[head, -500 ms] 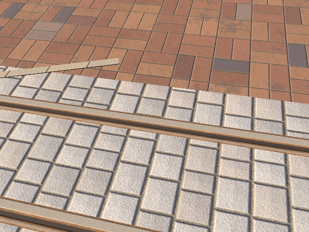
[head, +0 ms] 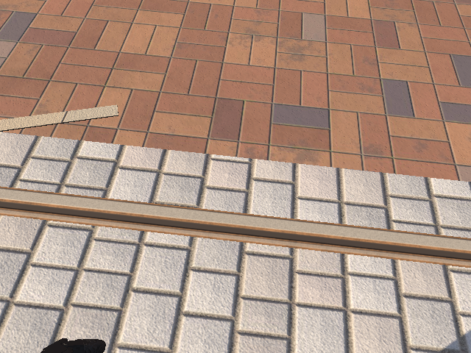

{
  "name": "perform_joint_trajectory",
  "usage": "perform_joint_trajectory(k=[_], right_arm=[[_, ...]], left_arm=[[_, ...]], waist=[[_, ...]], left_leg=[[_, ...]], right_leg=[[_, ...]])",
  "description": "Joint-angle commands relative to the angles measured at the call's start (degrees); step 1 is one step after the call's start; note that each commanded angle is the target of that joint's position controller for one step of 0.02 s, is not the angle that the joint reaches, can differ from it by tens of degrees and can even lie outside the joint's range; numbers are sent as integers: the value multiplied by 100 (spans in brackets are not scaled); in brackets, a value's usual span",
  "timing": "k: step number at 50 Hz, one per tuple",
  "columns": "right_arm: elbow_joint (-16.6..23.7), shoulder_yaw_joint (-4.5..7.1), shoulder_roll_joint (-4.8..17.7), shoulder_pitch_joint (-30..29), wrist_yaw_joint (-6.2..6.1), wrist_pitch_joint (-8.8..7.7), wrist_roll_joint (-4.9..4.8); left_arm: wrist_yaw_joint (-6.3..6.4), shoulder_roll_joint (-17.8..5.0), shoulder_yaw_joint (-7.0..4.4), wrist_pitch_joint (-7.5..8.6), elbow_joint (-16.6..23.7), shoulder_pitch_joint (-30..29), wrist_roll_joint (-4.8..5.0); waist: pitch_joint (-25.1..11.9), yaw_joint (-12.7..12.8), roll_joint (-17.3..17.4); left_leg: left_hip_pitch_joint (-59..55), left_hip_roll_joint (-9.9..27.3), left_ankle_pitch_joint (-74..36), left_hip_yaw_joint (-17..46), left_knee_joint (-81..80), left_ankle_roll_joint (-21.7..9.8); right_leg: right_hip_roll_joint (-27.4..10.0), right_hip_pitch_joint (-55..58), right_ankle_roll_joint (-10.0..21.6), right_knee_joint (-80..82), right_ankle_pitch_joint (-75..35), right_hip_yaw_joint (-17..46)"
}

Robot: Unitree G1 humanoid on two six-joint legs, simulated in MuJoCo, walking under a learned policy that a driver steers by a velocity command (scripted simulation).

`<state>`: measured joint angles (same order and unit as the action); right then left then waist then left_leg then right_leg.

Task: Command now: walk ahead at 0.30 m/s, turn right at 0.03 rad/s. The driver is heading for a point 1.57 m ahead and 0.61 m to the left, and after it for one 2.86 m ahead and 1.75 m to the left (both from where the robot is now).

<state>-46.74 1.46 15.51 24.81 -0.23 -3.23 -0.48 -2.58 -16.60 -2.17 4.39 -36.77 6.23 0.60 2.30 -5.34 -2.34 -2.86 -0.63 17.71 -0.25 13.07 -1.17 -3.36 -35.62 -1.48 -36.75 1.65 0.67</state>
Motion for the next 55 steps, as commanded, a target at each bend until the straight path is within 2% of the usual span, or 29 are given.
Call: perform_joint_trajectory(k=[1,4,5,6,7,8,9,10,12,16,22,25,27,28,29,30,31,32,33,34,36,41,46,50,51,52,53,54,55], right_arm=[[203,290,1169,0,-53,0,-49],[290,315,1210,-368,-89,28,-74],[355,255,1039,-283,-94,12,-4],[487,48,420,406,-50,-26,183],[176,2,423,1079,-17,-20,13],[161,209,1090,587,-15,48,-158],[340,226,1079,13,-53,120,-190],[362,210,933,-215,-122,222,-124],[321,238,782,-12,-217,478,-49],[583,256,670,-211,-284,612,14],[1034,284,748,-968,-121,658,-1],[1166,314,761,-1041,-28,657,-2],[1113,381,817,-803,5,625,28],[1113,482,1102,-655,-31,607,51],[1287,637,1792,-653,-147,592,31],[1414,600,1814,-605,-81,472,232],[1402,555,1617,-716,-30,348,265],[1412,539,1488,-1003,-38,276,166],[1462,493,1303,-1232,-58,273,61],[1499,451,1229,-1381,-97,291,8],[1566,414,1157,-1358,-149,323,37],[1635,497,1299,-1226,-225,429,14],[1715,533,1351,-1397,-156,505,20],[1771,527,1295,-1686,-139,558,-76],[1788,512,1245,-1771,-157,576,-121],[1787,460,1046,-1610,-166,574,-93],[1814,394,775,-1204,-150,549,-28],[1830,545,1262,-1275,-167,499,23],[1722,659,1543,-1201,-156,502,-9]], left_arm=[[-91,-299,-67,158,573,-699,16],[-19,-724,-278,150,162,518,-84],[62,-961,-346,125,28,1074,-135],[144,-1441,-386,70,44,1458,-342],[118,-1129,-313,1,35,1547,-272],[106,-881,-270,-70,91,1168,-151],[107,-676,-201,-81,75,706,-80],[102,-441,-118,-68,29,342,-68],[86,-436,-128,-37,-57,-194,-204],[226,-671,-250,-44,-234,-417,-202],[369,-905,-338,-297,-417,-408,-117],[345,-1015,-374,-400,-500,-394,-22],[349,-921,-361,-467,-592,-309,72],[343,-700,-317,-496,-716,3,39],[309,-388,-225,-493,-551,69,-227],[363,-604,-282,-484,-332,-593,-211],[383,-747,-340,-502,-339,-657,-91],[405,-748,-366,-519,-406,-501,-29],[445,-763,-389,-529,-520,-388,-60],[464,-787,-406,-528,-541,-354,-103],[439,-687,-389,-498,-560,-273,-55],[397,-536,-315,-464,-499,-501,-16],[317,-630,-335,-406,-501,-391,27],[219,-675,-377,-297,-553,-6,33],[212,-713,-409,-279,-624,221,11],[239,-1012,-489,-289,-634,384,-56],[288,-1487,-563,-355,-552,164,-137],[279,-1292,-519,-333,-502,156,-276],[309,-1009,-423,-308,-384,-141,-242]], waist=[[192,139,957],[-593,933,885],[-1107,1165,628],[-2133,897,-877],[-3243,874,-1370],[-2571,973,-639],[-1706,833,-422],[-1162,676,-108],[-723,290,-398],[-579,267,-462],[-489,504,-298],[-488,464,-286],[-556,317,-142],[-488,342,438],[-468,587,2190],[-569,170,1951],[-616,225,1320],[-585,410,1058],[-631,495,839],[-668,561,858],[-862,598,921],[-813,405,1009],[-692,378,1191],[-794,591,1190],[-805,717,1104],[-898,652,617],[-728,266,-951],[-600,466,-1115],[-483,360,-653]], left_leg=[[519,1207,-3246,511,-37,-723],[432,1017,-4659,341,1381,-378],[999,724,-3972,216,2399,-144],[2698,96,-398,171,4581,213],[3099,-374,2315,928,5879,354],[3296,-44,2057,1051,6219,366],[3613,196,1779,761,6044,353],[3510,390,1504,675,5682,418],[2527,514,981,487,5190,548],[2481,611,502,287,4511,594],[2506,689,104,49,3569,406],[2282,579,177,-153,2862,235],[1675,299,-478,-342,1838,-4],[1292,468,-1462,184,1150,-246],[613,1851,-3492,2148,854,-967],[944,2308,-3401,3037,542,-1874],[919,2064,-3177,2584,520,-1788],[883,1766,-2960,2164,616,-1474],[822,1577,-2855,1947,684,-1236],[879,1469,-3087,1806,721,-1163],[807,1318,-3407,1690,766,-1170],[625,1222,-2720,1985,833,-1208],[1112,1109,-2253,2518,863,-1211],[1128,888,-2381,2883,1189,-991],[1372,704,-2026,2798,1347,-782],[1971,370,-962,2466,1873,-474],[3141,-616,1224,1312,3019,-73],[3539,-545,2022,993,4354,225],[3530,-288,1641,1060,5046,324]], right_leg=[[334,702,147,594,-473,-169],[548,2316,554,1003,-797,-209],[144,3509,732,921,-1976,54],[-1597,5629,1581,345,-4284,1851],[-2390,5968,2334,755,-4151,3240],[-2004,5087,2058,1095,-3108,2529],[-1686,4364,1781,1286,-2415,1886],[-1421,3529,1614,1540,-2080,1419],[-1115,2034,1471,2061,-1412,735],[-1242,1723,1651,2379,-791,265],[-1473,2141,1588,2431,414,58],[-1535,2460,1408,2054,228,-63],[-1281,2398,997,1378,413,-386],[-895,2068,553,534,963,-738],[-6,646,-98,-1236,2944,-1278],[506,-10,-207,-2440,3792,-291],[357,-141,-140,-2943,3458,113],[252,-196,-87,-2954,2938,234],[190,-199,-104,-2848,2605,290],[210,-65,-159,-2856,2327,285],[326,179,-252,-2775,2006,279],[427,434,-395,-1307,1856,389],[574,1152,-320,-406,2003,431],[618,1835,-126,924,1489,385],[522,2330,-25,1616,794,327],[-218,3022,249,1834,394,872],[-1392,3425,974,1904,-732,2185],[-2064,2929,1759,2023,-1043,2830],[-1873,2775,1737,1979,-878,2385]])
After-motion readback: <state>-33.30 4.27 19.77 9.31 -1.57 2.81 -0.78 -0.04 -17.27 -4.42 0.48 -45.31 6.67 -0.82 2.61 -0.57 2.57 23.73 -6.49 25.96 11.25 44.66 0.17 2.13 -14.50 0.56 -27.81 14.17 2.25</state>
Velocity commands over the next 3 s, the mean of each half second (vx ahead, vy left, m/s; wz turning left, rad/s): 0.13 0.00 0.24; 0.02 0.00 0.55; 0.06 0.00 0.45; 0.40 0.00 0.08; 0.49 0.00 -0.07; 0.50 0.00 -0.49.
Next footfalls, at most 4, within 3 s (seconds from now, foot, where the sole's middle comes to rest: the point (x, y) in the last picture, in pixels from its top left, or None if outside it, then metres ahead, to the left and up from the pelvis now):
0.10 right None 0.24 -0.13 -0.78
0.56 left None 0.19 0.11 -0.78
1.04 right None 0.27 -0.10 -0.78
1.46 left None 0.11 0.11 -0.78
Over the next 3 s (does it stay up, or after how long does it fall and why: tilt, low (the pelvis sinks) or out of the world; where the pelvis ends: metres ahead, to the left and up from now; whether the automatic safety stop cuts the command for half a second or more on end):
stays up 0.79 0.47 -0.03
